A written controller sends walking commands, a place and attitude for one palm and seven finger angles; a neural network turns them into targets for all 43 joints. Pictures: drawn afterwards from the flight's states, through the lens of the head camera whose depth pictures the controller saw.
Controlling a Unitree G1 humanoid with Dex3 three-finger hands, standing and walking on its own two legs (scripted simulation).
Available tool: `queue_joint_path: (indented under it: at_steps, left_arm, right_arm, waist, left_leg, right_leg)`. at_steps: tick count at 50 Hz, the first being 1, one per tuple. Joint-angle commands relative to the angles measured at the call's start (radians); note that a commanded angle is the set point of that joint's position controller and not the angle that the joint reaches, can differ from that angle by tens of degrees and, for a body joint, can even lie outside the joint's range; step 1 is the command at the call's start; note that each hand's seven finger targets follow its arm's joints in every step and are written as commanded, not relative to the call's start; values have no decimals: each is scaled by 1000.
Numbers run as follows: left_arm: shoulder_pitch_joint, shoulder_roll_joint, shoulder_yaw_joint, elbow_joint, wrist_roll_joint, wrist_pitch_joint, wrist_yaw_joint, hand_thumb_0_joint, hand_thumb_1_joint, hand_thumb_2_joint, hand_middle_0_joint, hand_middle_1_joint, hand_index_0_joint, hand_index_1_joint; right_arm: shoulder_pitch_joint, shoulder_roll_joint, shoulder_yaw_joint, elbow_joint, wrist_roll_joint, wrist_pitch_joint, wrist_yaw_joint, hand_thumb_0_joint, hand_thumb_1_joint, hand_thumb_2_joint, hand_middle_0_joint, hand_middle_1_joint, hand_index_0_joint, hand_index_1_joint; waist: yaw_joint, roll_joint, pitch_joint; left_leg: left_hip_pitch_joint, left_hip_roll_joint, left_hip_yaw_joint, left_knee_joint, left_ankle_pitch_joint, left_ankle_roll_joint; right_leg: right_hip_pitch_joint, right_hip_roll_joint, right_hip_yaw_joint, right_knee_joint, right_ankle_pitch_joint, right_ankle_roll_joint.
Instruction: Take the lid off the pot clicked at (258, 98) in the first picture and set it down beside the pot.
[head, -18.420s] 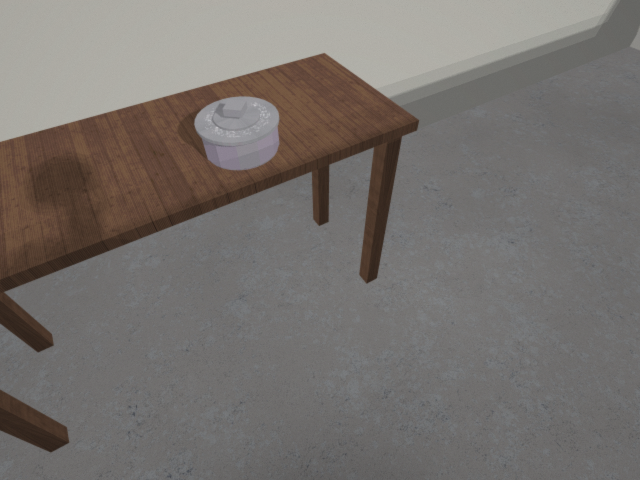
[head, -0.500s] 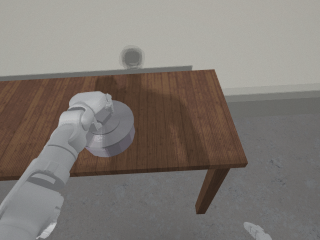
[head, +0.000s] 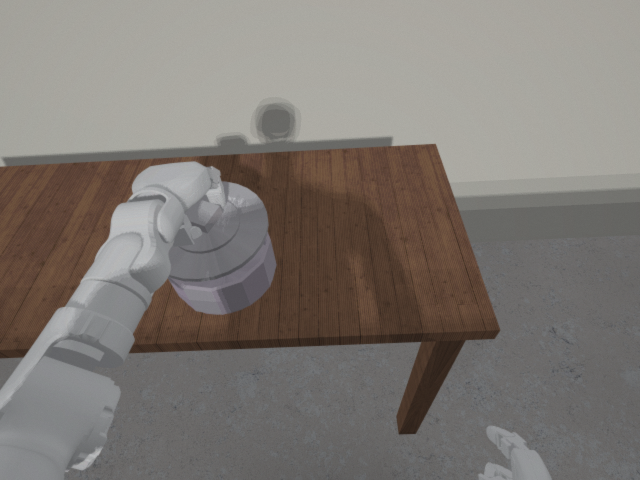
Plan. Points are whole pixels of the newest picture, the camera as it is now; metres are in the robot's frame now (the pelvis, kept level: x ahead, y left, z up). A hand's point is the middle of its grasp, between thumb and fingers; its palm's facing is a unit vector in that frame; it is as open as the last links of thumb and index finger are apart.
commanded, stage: lift the lid straight up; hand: left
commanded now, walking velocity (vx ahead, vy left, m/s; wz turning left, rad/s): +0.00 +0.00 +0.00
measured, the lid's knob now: (201, 215) +0.45 +0.18 +0.08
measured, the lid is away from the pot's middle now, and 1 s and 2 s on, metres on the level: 0.00 0.02 0.06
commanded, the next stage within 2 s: move the lid sideways beside the pot in 1.28 s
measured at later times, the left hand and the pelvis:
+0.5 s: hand (187, 197) +0.43 +0.18 +0.14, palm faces -0.24 -0.05 -0.97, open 7.6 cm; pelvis -0.01 +0.00 +0.00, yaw +0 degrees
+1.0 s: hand (167, 171) +0.43 +0.19 +0.18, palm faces -0.22 -0.06 -0.97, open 7.6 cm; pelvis -0.01 +0.01 +0.00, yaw +1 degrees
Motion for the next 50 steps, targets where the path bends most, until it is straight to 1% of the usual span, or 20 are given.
queue_joint_path:
  at_steps: [1, 3, 6, 7, 13, 14, 16, 19, 21, 24, 25, 27, 30, 33, 37, 39, 42, 46, 49, 50]
  left_arm:
    - [-556, 225, 113, -234, 11, -8, 39, 0, 679, 976, -952, -1090, -812, -1010]
    - [-611, 238, 114, -222, 18, 0, 37, 0, 679, 976, -952, -1090, -812, -1010]
    - [-665, 226, 104, -308, 19, -11, 39, 0, 679, 976, -952, -1090, -812, -1010]
    - [-648, 260, 138, -311, 21, -10, 43, 0, 679, 976, -952, -1090, -812, -1010]
    - [-672, 257, 129, -206, 23, 25, 38, 0, 679, 976, -952, -1090, -812, -1010]
    - [-678, 285, 160, -225, 18, 24, 40, 0, 679, 976, -952, -1090, -812, -1010]
    - [-711, 266, 135, -261, 28, 22, 37, 0, 679, 976, -952, -1090, -812, -1010]
    - [-677, 231, 119, -222, 24, 38, 24, 0, 679, 976, -952, -1090, -812, -1010]
    - [-701, 276, 141, -192, 33, 47, 15, 0, 679, 976, -952, -1090, -812, -1010]
    - [-731, 242, 118, -217, 24, 47, -4, 0, 679, 976, -952, -1090, -812, -1010]
    - [-751, 285, 140, -230, 34, 43, -5, 0, 679, 976, -952, -1090, -812, -1010]
    - [-767, 274, 129, -257, 35, 37, -14, 0, 679, 976, -952, -1090, -812, -1010]
    - [-750, 257, 118, -244, 32, 37, -28, 0, 679, 976, -952, -1090, -812, -1010]
    - [-746, 297, 148, -191, 37, 51, -36, 0, 679, 976, -952, -1090, -812, -1010]
    - [-789, 294, 136, -203, 39, 55, -46, 0, 679, 976, -952, -1090, -812, -1010]
    - [-810, 322, 167, -263, 39, 47, -51, 0, 679, 976, -952, -1090, -812, -1010]
    - [-816, 273, 120, -218, 40, 58, -64, 0, 679, 976, -952, -1090, -812, -1010]
    - [-825, 331, 159, -197, 42, 64, -82, 0, 679, 976, -952, -1090, -812, -1010]
    - [-851, 300, 137, -271, 33, 50, -92, 0, 679, 976, -952, -1090, -812, -1010]
    - [-842, 334, 163, -280, 39, 49, -93, 0, 679, 976, -952, -1090, -812, -1010]
  right_arm:
    - [-90, -107, -35, -128, 4, -35, -1, 0, -900, -900, 200, 300, 200, 300]
    - [-90, -114, -33, -116, 8, -33, -3, 0, -900, -900, 200, 300, 200, 300]
    - [-101, -106, -33, -129, 5, -49, -3, 0, -900, -900, 200, 300, 200, 300]
    - [-97, -108, -33, -128, 1, -52, -3, 0, -900, -900, 200, 300, 200, 300]
    - [-104, -111, -23, -109, 5, -45, -7, 0, -900, -900, 200, 300, 200, 300]
    - [-111, -114, -23, -114, 4, -48, -8, 0, -900, -900, 200, 300, 200, 300]
    - [-115, -106, -22, -122, 2, -58, -8, 0, -900, -900, 200, 300, 200, 300]
    - [-115, -107, -24, -122, 0, -59, -5, 0, -900, -900, 200, 300, 200, 300]
    - [-111, -112, -20, -114, 1, -57, -8, 0, -900, -900, 200, 300, 200, 300]
    - [-117, -109, -21, -128, 2, -69, -11, 0, -900, -900, 200, 300, 200, 300]
    - [-112, -113, -20, -120, 0, -71, -12, 0, -900, -900, 200, 300, 200, 300]
    - [-114, -108, -20, -127, 0, -79, -12, 0, -900, -900, 200, 300, 200, 300]
    - [-105, -111, -22, -122, -2, -82, -11, 0, -900, -900, 200, 300, 200, 300]
    - [-107, -117, -19, -116, 0, -79, -12, 0, -900, -900, 200, 300, 200, 300]
    - [-109, -116, -19, -120, 1, -87, -15, 0, -900, -900, 200, 300, 200, 300]
    - [-110, -118, -23, -132, -2, -97, -15, 0, -900, -900, 200, 300, 200, 300]
    - [-104, -112, -23, -124, -1, -97, -12, 0, -900, -900, 200, 300, 200, 300]
    - [-102, -122, -19, -123, -2, -95, -14, 0, -900, -900, 200, 300, 200, 300]
    - [-112, -118, -22, -140, -2, -109, -12, 0, -900, -900, 200, 300, 200, 300]
    - [-102, -117, -24, -135, -5, -109, -9, 0, -900, -900, 200, 300, 200, 300]
  waist:
    - [-10, -31, -390]
    - [-11, -59, -370]
    - [-6, -10, -442]
    - [4, -21, -469]
    - [0, -75, -370]
    - [7, -75, -389]
    - [11, -45, -435]
    - [7, -46, -416]
    - [8, -60, -406]
    - [3, -64, -409]
    - [7, -60, -432]
    - [7, -56, -450]
    - [2, -52, -432]
    - [10, -74, -389]
    - [7, -57, -403]
    - [11, -44, -452]
    - [-1, -54, -416]
    - [6, -75, -426]
    - [2, -31, -463]
    - [9, -25, -484]
  left_leg:
    - [265, -9, -62, 12, 364, 44]
    - [251, -8, -62, 2, 313, 44]
    - [312, -12, -73, 6, 366, 43]
    - [327, -10, -77, 7, 392, 43]
    - [240, -9, -62, -22, 272, 41]
    - [237, -10, -65, -25, 279, 40]
    - [273, -13, -69, -23, 308, 41]
    - [266, -10, -71, -22, 311, 39]
    - [255, -14, -65, -27, 276, 41]
    - [256, -17, -67, -24, 288, 45]
    - [272, -16, -70, -24, 292, 45]
    - [287, -20, -71, -21, 310, 47]
    - [289, -16, -72, -17, 333, 47]
    - [258, -16, -71, -26, 306, 46]
    - [266, -19, -71, -27, 303, 47]
    - [301, -18, -78, -16, 363, 51]
    - [294, -17, -74, -15, 346, 48]
    - [277, -21, -73, -23, 327, 50]
    - [320, -21, -85, -10, 395, 51]
    - [333, -16, -88, -7, 424, 49]
  right_leg:
    - [47, 30, 13, -17, 402, -37]
    - [33, 30, 10, -22, 372, -38]
    - [41, 30, 10, -11, 383, -42]
    - [56, 30, 11, -10, 397, -42]
    - [57, 24, 12, -30, 345, -38]
    - [79, 25, 14, -29, 346, -41]
    - [87, 23, 15, -21, 366, -41]
    - [76, 25, 12, -27, 357, -43]
    - [83, 22, 18, -31, 348, -39]
    - [84, 21, 17, -31, 364, -40]
    - [90, 20, 18, -27, 367, -39]
    - [99, 18, 21, -25, 386, -38]
    - [86, 20, 17, -26, 394, -39]
    - [83, 17, 15, -29, 383, -39]
    - [88, 15, 19, -31, 380, -39]
    - [105, 16, 22, -29, 419, -43]
    - [77, 16, 18, -30, 405, -39]
    - [99, 14, 21, -34, 405, -38]
    - [94, 13, 20, -31, 431, -42]
    - [104, 13, 23, -26, 439, -40]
